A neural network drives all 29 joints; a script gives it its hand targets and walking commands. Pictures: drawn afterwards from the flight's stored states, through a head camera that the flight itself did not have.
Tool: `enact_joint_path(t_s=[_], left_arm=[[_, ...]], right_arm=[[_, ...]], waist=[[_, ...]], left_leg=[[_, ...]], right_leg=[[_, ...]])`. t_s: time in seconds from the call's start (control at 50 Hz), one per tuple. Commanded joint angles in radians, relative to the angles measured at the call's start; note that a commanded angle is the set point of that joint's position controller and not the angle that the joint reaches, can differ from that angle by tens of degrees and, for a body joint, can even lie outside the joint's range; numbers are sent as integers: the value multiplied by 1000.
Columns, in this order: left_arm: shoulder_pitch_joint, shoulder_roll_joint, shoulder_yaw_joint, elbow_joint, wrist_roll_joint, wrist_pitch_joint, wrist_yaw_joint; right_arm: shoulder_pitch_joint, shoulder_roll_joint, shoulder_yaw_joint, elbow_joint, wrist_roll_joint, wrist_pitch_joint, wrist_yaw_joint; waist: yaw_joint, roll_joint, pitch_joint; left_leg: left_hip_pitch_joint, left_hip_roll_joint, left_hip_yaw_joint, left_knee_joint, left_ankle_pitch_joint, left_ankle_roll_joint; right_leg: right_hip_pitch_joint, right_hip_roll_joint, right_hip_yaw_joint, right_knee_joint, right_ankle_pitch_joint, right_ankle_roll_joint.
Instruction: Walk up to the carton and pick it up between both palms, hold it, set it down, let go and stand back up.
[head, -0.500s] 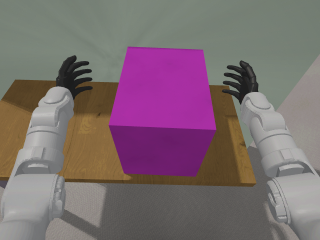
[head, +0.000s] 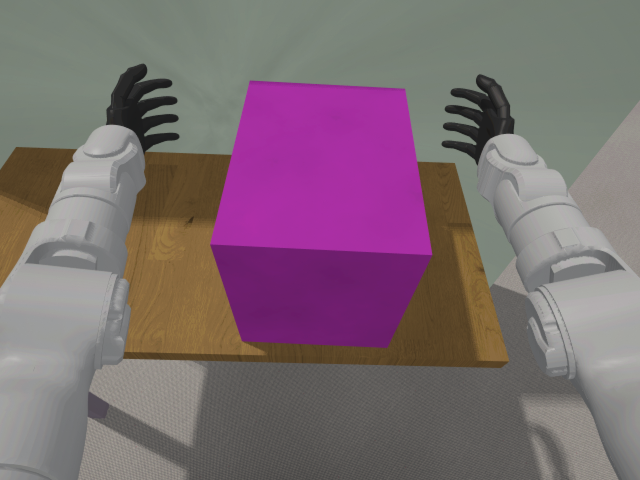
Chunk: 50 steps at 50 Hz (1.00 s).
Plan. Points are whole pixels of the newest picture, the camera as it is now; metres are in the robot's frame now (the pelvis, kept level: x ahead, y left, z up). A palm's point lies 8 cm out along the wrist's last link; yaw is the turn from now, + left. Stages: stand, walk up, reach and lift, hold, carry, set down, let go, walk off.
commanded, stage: reach and lift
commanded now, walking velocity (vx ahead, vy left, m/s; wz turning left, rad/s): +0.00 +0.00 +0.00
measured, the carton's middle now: (320, 218) +0.48 +0.02 +0.00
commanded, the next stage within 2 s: none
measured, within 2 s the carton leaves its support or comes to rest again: neither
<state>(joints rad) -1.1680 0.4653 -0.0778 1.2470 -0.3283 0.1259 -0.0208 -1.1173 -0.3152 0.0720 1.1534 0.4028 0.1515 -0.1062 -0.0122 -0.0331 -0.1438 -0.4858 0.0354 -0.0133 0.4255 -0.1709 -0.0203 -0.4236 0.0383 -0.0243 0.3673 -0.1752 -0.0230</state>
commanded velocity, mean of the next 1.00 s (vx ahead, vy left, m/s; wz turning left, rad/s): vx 0.00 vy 0.00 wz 0.00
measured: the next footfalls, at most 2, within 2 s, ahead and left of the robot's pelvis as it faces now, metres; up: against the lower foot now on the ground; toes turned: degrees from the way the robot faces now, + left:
none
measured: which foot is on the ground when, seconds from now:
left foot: down 0.00-1.00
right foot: down 0.00-1.00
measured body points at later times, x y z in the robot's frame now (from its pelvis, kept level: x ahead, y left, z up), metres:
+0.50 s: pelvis -0.01 +0.00 -0.02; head +0.09 +0.02 +0.41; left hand +0.47 +0.24 +0.05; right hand +0.47 -0.18 +0.05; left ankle +0.01 +0.13 -0.74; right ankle -0.01 -0.10 -0.74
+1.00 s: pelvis -0.01 +0.01 -0.03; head +0.10 +0.02 +0.41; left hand +0.47 +0.21 +0.04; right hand +0.47 -0.15 +0.05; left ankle +0.01 +0.13 -0.74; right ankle -0.01 -0.10 -0.74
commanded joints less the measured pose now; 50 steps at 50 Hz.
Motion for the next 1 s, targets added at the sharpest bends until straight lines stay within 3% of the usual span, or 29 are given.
enact_joint_path(t_s=[0.0,0.16,0.32,0.44,0.7,0.86,0.98], left_arm=[[-399,120,16,-63,16,-137,-14],[-453,118,0,-50,-23,-336,5],[-462,98,-33,29,-54,-425,8],[-421,72,-32,117,-35,-468,1],[-412,32,4,53,-11,-475,20],[-406,-27,43,41,37,-481,26],[-416,-86,100,36,105,-492,35]], right_arm=[[-380,-134,-18,-83,-11,-112,7],[-398,-124,-45,-149,-55,-263,15],[-389,-124,-53,-107,-69,-338,18],[-351,-114,-20,-21,-46,-385,34],[-359,-97,-3,-59,-32,-414,35],[-360,-43,-50,-46,-90,-415,22],[-361,32,-120,-54,-178,-415,6]], waist=[[13,92,-603],[10,103,-777],[-1,109,-920],[13,95,-893],[33,80,-940],[23,79,-915],[15,79,-889]], left_leg=[[344,-25,27,61,432,-32],[250,-27,43,116,389,-45],[174,-26,48,189,381,-57],[118,-23,50,211,380,-53],[87,-21,59,240,417,-54],[99,-19,57,240,423,-57],[97,-21,61,222,408,-56]], right_leg=[[137,-11,-28,22,386,44],[58,-20,-34,86,360,47],[-6,-21,-41,166,374,52],[-46,-21,-42,197,344,55],[-38,-14,-31,232,389,54],[-47,-16,-30,219,382,50],[-22,-22,-26,202,368,47]])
